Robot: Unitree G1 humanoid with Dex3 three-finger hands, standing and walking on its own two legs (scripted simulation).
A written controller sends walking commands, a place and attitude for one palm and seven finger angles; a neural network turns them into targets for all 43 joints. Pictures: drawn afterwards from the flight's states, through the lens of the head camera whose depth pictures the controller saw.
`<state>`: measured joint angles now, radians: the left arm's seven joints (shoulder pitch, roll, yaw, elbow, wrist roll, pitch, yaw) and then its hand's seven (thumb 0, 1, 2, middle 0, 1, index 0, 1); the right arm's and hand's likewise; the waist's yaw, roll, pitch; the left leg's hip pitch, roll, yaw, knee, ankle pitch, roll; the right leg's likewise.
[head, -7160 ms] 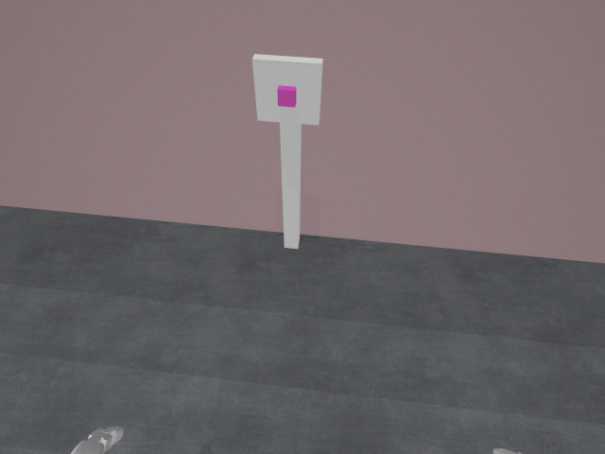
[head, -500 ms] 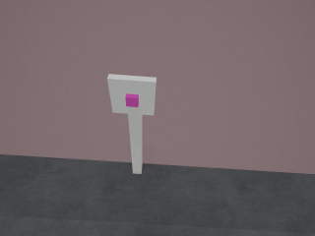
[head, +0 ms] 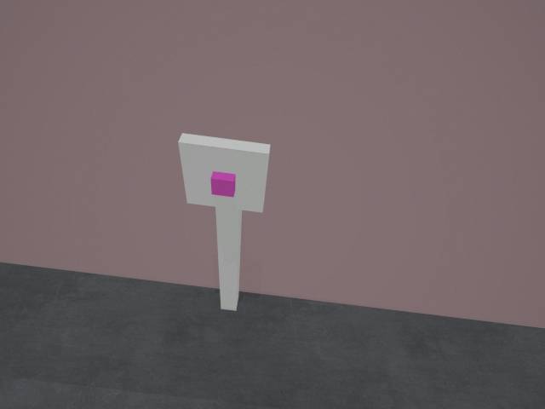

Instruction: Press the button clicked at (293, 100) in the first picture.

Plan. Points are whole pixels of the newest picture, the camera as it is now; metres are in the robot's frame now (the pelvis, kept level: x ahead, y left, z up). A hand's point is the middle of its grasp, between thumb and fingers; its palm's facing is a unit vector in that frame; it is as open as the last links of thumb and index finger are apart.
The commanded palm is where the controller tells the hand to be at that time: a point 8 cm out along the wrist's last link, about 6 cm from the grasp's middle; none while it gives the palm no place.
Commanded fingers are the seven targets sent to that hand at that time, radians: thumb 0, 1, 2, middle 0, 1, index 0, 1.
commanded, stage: shuffle to correct the standing spot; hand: left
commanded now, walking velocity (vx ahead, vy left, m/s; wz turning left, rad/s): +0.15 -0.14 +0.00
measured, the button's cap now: (223, 183) +0.55 +0.15 -0.03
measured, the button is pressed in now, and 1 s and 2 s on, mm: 0 0 0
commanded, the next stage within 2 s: come to a stop and stand still in 0.12 s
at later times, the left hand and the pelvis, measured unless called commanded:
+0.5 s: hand out of the picture +0.13 +0.11 -0.15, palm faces +0.02 -0.97 -0.23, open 7.2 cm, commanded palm none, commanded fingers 0.00 0.90 0.90 -0.20 -0.30 -0.20 -0.30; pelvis +0.06 -0.07 +0.01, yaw -1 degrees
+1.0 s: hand out of the picture +0.02 +0.15 -0.17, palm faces +0.05 -0.98 -0.17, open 7.4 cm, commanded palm none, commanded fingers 0.00 0.90 0.90 -0.20 -0.30 -0.20 -0.30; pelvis +0.02 -0.02 +0.01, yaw -1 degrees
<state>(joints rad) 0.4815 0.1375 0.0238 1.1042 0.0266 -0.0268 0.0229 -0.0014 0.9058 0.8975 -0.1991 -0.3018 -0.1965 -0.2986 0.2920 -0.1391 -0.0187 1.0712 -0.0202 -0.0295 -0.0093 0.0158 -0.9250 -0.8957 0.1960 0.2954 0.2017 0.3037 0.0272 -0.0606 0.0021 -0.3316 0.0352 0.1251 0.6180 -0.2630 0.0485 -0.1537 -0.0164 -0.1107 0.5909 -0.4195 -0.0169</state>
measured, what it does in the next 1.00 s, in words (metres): steps on the spot: right foot, then left foot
